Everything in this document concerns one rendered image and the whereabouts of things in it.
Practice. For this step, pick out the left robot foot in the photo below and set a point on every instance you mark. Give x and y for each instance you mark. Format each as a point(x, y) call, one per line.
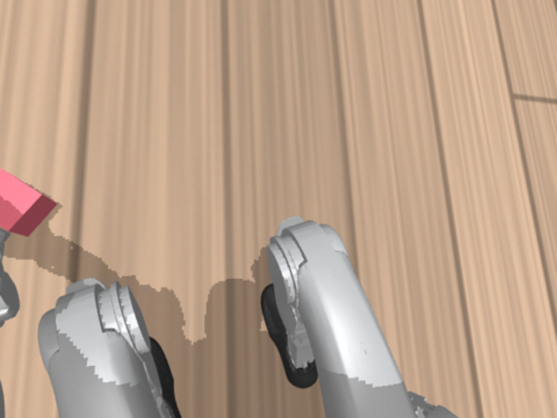
point(165, 377)

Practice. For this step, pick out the left robot arm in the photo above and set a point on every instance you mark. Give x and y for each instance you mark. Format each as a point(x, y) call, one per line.
point(9, 303)

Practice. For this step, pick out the right robot foot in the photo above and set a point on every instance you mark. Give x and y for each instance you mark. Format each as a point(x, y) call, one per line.
point(298, 377)

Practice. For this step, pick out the cube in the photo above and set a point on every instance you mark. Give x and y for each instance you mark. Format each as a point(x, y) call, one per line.
point(22, 208)

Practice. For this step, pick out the right robot hand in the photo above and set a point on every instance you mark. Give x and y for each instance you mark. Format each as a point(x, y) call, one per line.
point(425, 410)

